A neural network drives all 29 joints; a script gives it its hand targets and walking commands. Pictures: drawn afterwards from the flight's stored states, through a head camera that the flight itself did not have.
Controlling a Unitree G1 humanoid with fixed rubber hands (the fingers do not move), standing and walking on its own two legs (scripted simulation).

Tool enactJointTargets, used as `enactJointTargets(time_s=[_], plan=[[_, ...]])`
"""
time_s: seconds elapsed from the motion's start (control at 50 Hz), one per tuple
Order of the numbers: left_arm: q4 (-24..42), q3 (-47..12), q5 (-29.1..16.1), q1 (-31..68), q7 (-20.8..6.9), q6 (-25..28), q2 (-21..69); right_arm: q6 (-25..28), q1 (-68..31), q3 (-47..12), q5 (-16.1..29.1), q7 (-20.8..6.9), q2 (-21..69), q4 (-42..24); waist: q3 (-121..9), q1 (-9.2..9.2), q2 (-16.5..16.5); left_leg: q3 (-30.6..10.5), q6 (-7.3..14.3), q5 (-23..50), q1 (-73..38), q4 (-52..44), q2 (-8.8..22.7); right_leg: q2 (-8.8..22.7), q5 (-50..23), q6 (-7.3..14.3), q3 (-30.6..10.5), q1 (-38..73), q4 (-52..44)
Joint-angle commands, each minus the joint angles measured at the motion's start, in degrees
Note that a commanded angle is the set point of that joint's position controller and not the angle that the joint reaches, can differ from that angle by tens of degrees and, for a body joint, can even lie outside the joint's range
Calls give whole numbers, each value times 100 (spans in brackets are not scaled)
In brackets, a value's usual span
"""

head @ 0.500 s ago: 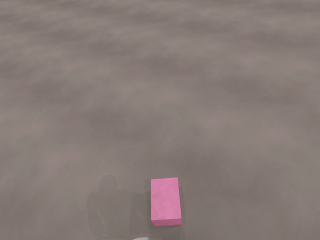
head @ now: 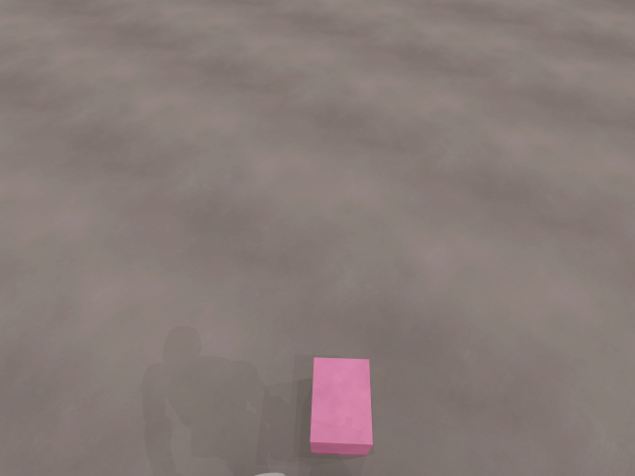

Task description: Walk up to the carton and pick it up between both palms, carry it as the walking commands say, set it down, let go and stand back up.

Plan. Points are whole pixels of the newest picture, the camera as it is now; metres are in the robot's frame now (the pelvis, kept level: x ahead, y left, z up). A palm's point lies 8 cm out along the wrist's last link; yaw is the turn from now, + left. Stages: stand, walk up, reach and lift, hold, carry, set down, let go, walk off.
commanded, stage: walk up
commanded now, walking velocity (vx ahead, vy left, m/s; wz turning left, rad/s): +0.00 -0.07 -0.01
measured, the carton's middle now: (340, 406) +0.37 -0.01 -0.68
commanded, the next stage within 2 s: stand in 1.42 s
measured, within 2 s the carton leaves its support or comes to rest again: neither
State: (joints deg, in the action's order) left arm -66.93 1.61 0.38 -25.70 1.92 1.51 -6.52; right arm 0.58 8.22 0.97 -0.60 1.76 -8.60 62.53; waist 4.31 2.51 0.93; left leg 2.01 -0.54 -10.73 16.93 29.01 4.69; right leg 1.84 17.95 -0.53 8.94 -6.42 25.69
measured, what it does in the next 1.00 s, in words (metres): steps on the spot: right foot, then left foot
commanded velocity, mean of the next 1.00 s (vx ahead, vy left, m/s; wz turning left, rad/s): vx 0.00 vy -0.07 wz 0.00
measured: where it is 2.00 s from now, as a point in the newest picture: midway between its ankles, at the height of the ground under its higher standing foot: outside the picture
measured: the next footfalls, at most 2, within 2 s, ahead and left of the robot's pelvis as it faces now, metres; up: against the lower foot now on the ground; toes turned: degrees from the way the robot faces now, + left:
right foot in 0.50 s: -0.01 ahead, -0.17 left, +0.00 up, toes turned +16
left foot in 0.84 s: +0.00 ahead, +0.04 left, +0.00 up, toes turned -3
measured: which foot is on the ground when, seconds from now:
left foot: down 0.00-0.50, up 0.52-0.82, down 0.84-1.00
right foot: up 0.00-0.48, down 0.50-1.00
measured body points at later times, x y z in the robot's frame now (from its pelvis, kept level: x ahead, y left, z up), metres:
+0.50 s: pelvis -0.01 -0.04 +0.00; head +0.01 -0.04 +0.45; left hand +0.04 +0.22 -0.15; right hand -0.06 -0.30 -0.15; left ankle +0.05 +0.13 -0.74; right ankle -0.04 -0.15 -0.74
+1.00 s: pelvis +0.02 -0.08 +0.01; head +0.04 -0.07 +0.45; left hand -0.01 +0.12 -0.16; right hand +0.03 -0.31 -0.15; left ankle -0.04 +0.04 -0.74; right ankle -0.04 -0.15 -0.74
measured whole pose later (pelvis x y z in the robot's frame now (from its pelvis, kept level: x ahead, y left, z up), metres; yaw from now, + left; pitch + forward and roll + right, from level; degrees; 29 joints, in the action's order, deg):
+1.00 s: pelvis +0.02 -0.08 +0.01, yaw -1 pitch +1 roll +0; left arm -66.1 0.3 -0.3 -17.4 3.0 1.6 -5.6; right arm -0.5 11.3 0.8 0.6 2.9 -8.1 66.6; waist 2.4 1.2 -1.8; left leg 1.0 0.1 -17.0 7.3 23.5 0.2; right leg -2.4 16.8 3.2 5.0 -5.9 21.6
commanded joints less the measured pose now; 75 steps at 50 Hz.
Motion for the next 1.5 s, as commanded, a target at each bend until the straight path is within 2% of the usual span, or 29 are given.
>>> enactJointTargets(time_s=[0.0, 0.02, 0.04, 0.06, 0.16, 0.22, 0.3, 0.32, 0.34, 0.38, 0.4, 0.42, 0.44, 0.46, 0.5, 0.56, 0.62, 0.66, 0.68, 0.76, 0.78, 0.86, 0.9, 1.04, 1.06, 1.22, 1.32, 1.42, 1.48], plan=[[316, 148, -14, -160, 13, -255, -311, 98, 712, 231, -46, 166, -1168, -56, -526, -451, 1008, -1671, 1034, 2018, -795, -1372, 1878, -38, 1246, 49, -835, -1273, 2566], [309, 59, 44, 68, -7, -219, -300, 76, 491, 161, 51, 170, -699, -75, -431, -304, 857, -1074, 770, 1526, -559, -1350, 1141, 145, 1001, 61, -993, -1116, 2200], [301, 89, 71, 4, -7, -240, -405, 75, 387, 126, 33, 177, -732, -166, -362, -252, 1047, -1137, 708, 1696, -588, -1226, 1273, 18, 1101, 55, -853, -1372, 2249], [284, 207, 95, 2, -2, -306, -534, 32, 665, 204, 24, 201, -991, -181, -519, -357, 621, -1358, 764, 1665, -726, -1207, 1549, 29, 1302, -23, -866, -1508, 2593], [600, 321, 176, 511, -140, -538, -562, -84, 1071, 354, 17, 332, -1263, -61, -179, -445, 130, -1686, 749, -310, -522, -1472, 1633, 159, 903, -139, -1252, -2032, 2946], [801, 307, 108, 693, -194, -582, -711, -114, 810, 346, -41, 271, -1345, -109, 102, -453, 1194, -1328, 698, -1090, 3, -1696, 1306, 100, 756, -199, -1043, -1734, 2412], [864, 265, 88, 525, -260, -591, -766, -157, 606, 382, -90, 203, -1472, -285, -31, -307, 1211, -1410, 752, -1741, 474, -1958, 1334, -54, 934, -112, -837, -1062, 1675], [876, 265, 111, 577, -267, -553, -744, -154, 512, 363, -74, 211, -1373, -307, -20, -279, 732, -1371, 762, -1442, 382, -1914, 1305, -125, 950, -99, -733, -1042, 1489], [923, 274, 51, 500, -251, -540, -727, -190, 713, 420, -104, 195, -1541, -279, -194, -372, 1161, -1202, 681, -1517, 410, -1841, 1216, -160, 952, -103, -621, -767, 1137], [869, 300, 26, 407, -250, -493, -734, -258, 623, 440, -98, 170, -1548, -285, -17, -206, 1034, -1410, 595, -1572, 573, -1810, 1337, -152, 484, -34, -616, -695, 642], [744, 269, 3, 50, -242, -443, -787, -272, 447, 437, -59, 134, -1569, -285, -98, -9, 999, -1051, 467, -1510, 616, -1573, 1124, -113, 79, 2, -514, -270, 18], [683, 274, 37, -129, -195, -332, -866, -267, 673, 359, 16, 91, -1273, -265, -339, 29, 160, -594, 296, -1482, 630, -877, 651, 193, -190, 81, -725, 192, -829], [741, 331, 95, -52, -113, -180, -1149, -205, 678, 187, -11, 43, -621, -318, -309, 127, -1103, 34, 19, -1299, 1270, 486, -37, 1421, 241, 356, -2298, 123, -1637], [830, 239, 86, 483, -90, -101, -1276, -194, 735, 167, -29, 11, -340, -323, -239, -91, -1564, 59, -111, -1844, 1340, 998, -330, 1826, 91, 485, -2985, -521, -1635], [947, 123, 90, 865, -75, -9, -1057, -279, 921, 301, -102, -59, -548, -101, -81, -343, -387, -448, 26, -1239, 1123, 1331, -282, 1594, 30, 396, -2532, -604, -1653], [683, -44, 24, 984, 9, 154, -622, -309, 955, 198, -19, -114, -586, 148, -317, -538, -945, -315, 58, -715, 658, 1507, -306, 951, -2976, 31, -1593, -32, -1030], [532, -72, -42, 660, 92, 156, -581, -330, 1207, 165, 26, -31, -439, 283, -394, -587, -1476, -142, 103, -754, 602, 1714, -368, 945, -5575, -44, -874, 462, -605], [447, -96, 20, 641, 97, 163, -496, -342, 1035, 136, -6, -13, -442, 363, -296, -520, -1421, -250, 130, -896, 425, 1325, -369, 932, -4830, 148, -1157, 394, -612], [367, -104, 47, 521, 145, 128, -462, -370, 822, 162, 31, -16, -525, 409, -261, -410, -1208, -259, 174, -924, 280, 1222, -321, 875, -4373, -44, -1271, 374, -732], [219, -24, -53, 360, 184, 52, -494, -283, 491, 44, 89, 83, -374, 268, -157, -194, -478, -382, 150, -675, 148, -26, -205, 1141, -4268, 430, -1563, 715, -621], [232, 32, -84, 476, 158, 40, -534, -219, 733, 69, 92, 96, -291, 269, -237, -332, -431, -308, 120, -235, -293, -503, -148, 1071, -3760, 463, -1501, 584, -601], [208, -86, -99, 362, 136, 66, -286, -110, 872, 86, 141, 125, -408, 438, -342, -261, 287, -573, 208, 1439, -1398, -832, 155, 479, -2469, 191, -1203, -214, -675], [146, -20, -68, 317, 149, 58, -474, -83, 688, 39, 168, 154, -290, 368, -216, -170, 503, -512, 189, 1449, -999, -647, 91, 441, -2688, 80, -1118, 36, -647], [-8, -48, -25, 418, 126, 40, -508, 11, 779, -8, 69, 145, -418, 345, -514, -263, -234, -387, 216, 1231, -1029, -742, 45, 532, -2781, 229, -1004, 334, -540], [94, -76, -37, 489, 109, 44, -451, 18, 784, -15, 68, 145, -355, 384, -425, -227, 51, -483, 244, 1344, -1001, -791, 101, 499, -2550, 224, -1051, 249, -590], [-50, -112, -65, 483, 117, 24, -518, 81, 986, -36, 56, 172, -457, 550, -186, -203, -311, -599, 277, 1957, -1150, -902, 203, 406, -2252, 122, -888, 83, -554], [-21, -107, -71, 612, 113, -7, -616, 89, 1125, -89, 41, 158, -399, 672, -82, -282, 89, -680, 283, 1948, -1174, -1042, 193, 415, -1879, 127, -880, 77, -644], [27, -157, -54, 668, 108, -15, -593, 123, 1043, -74, 40, 162, -427, 669, -75, -215, -112, -697, 290, 2335, -1301, -997, 244, 415, -1883, 137, -823, -60, -667], [17, -133, -81, 723, 126, -25, -669, 150, 1243, -83, 50, 156, -471, 649, -168, -267, 221, -658, 214, 2761, -1424, -947, 274, 394, -1997, 111, -763, 9, -577]])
